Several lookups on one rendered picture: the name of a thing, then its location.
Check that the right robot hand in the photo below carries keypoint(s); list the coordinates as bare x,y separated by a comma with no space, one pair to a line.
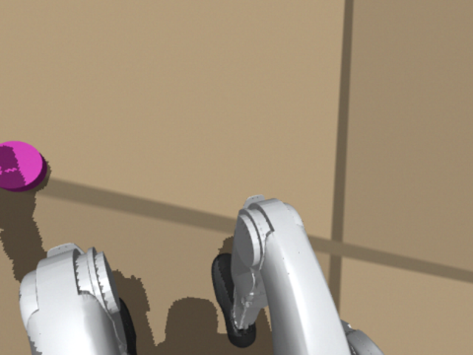
359,343

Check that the left robot foot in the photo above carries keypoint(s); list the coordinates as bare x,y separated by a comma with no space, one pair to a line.
128,329

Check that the tin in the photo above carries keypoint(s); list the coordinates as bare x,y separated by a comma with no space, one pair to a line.
22,167

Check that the right robot foot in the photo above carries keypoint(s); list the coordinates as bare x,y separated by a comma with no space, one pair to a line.
224,292

